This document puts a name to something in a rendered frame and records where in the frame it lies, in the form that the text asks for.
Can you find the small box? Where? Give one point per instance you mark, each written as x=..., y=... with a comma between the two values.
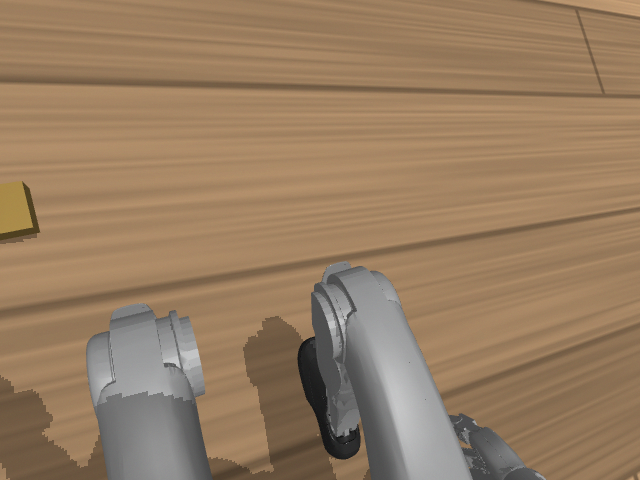
x=17, y=213

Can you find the right robot hand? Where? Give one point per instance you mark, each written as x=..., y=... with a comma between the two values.
x=490, y=458

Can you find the right robot foot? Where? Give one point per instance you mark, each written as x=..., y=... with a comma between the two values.
x=315, y=391

